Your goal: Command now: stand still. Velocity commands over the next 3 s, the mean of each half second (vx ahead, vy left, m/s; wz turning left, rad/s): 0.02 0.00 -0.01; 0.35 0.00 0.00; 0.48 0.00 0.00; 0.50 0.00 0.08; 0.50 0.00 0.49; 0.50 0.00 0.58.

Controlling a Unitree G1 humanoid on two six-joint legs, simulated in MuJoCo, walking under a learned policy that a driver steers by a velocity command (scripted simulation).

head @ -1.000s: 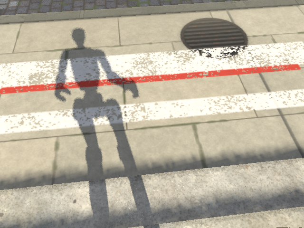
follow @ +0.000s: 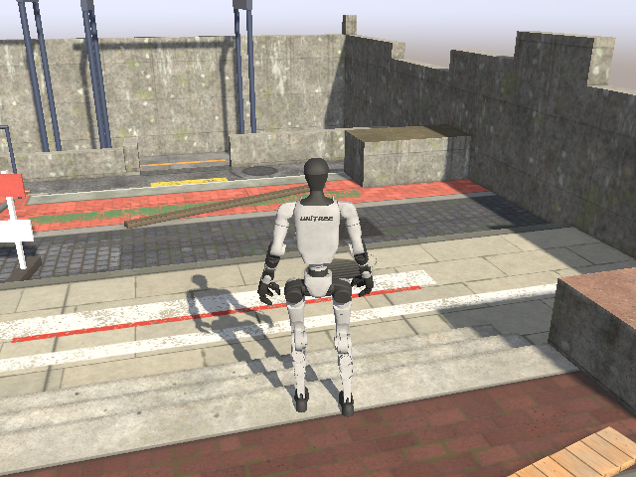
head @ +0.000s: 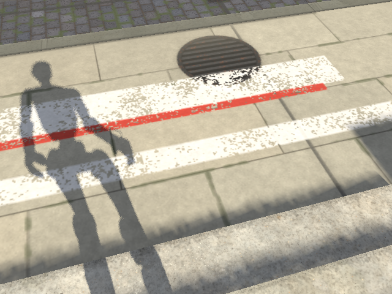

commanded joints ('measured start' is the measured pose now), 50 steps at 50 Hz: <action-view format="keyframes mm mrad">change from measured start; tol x16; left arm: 1 43 95 25 -11 -5 -6 7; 31 14 37 22 151 -29 -111 -39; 37 384 73 55 280 -8 -119 -48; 42 148 90 44 176 -18 -159 -63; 50 274 72 26 214 -10 -169 -11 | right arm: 1 1 -133 -33 -31 4 -4 -6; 28 146 -216 -81 107 11 -3 -46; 50 -163 -83 -89 -45 14 -87 24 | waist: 1 -3 24 -53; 28 -32 169 102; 35 108 62 11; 38 132 -250 39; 50 73 -83 102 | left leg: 1 99 114 -134 -66 450 48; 21 63 80 -116 -119 212 34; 27 -22 285 -436 -318 -558 185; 34 -148 226 -239 -272 -231 151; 39 -663 36 -121 574 -243 39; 50 -578 130 -92 231 462 -40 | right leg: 1 -42 -14 24 -34 246 -16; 22 -72 -1 -24 -74 94 -22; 31 -407 -75 -11 391 -236 -119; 35 54 38 -150 74 83 -112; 39 86 -391 633 -313 -512 -342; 46 101 -191 138 -273 174 -225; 50 79 -155 49 -216 221 -202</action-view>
